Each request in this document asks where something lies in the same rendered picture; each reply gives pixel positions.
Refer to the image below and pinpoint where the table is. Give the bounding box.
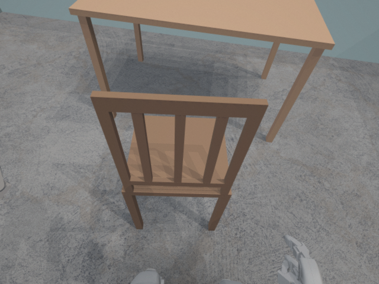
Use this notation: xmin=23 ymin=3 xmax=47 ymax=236
xmin=69 ymin=0 xmax=335 ymax=143

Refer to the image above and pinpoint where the chair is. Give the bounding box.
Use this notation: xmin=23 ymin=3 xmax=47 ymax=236
xmin=90 ymin=91 xmax=268 ymax=231

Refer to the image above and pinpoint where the left robot hand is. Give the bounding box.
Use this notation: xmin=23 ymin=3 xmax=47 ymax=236
xmin=0 ymin=167 xmax=12 ymax=199

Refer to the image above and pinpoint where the left robot thigh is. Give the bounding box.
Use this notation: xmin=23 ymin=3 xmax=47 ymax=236
xmin=131 ymin=271 xmax=165 ymax=284

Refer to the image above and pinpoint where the right robot hand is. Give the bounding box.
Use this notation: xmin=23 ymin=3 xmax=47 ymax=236
xmin=278 ymin=235 xmax=324 ymax=284

